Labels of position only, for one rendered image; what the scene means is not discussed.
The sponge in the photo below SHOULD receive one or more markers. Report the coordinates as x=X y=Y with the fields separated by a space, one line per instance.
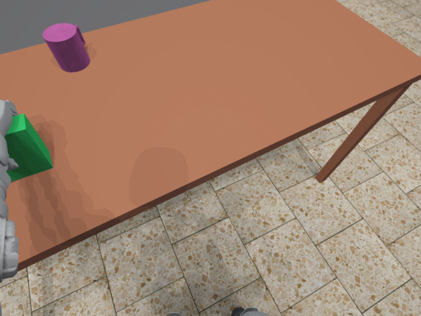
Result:
x=26 y=148

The left robot upper arm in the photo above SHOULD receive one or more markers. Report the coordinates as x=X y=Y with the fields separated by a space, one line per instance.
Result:
x=8 y=250

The table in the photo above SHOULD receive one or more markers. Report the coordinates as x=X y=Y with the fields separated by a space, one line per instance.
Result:
x=175 y=99

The robot left hand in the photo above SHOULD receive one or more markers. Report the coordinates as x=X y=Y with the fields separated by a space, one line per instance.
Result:
x=7 y=111

